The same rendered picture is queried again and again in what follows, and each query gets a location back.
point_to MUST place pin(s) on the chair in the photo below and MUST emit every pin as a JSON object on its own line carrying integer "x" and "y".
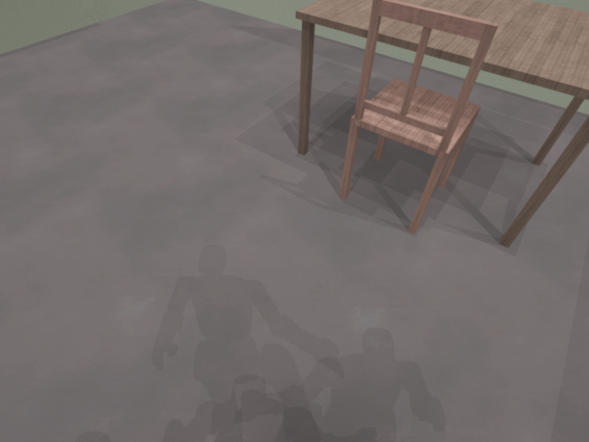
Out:
{"x": 430, "y": 121}

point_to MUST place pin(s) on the table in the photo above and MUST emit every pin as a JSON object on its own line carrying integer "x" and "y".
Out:
{"x": 536, "y": 43}

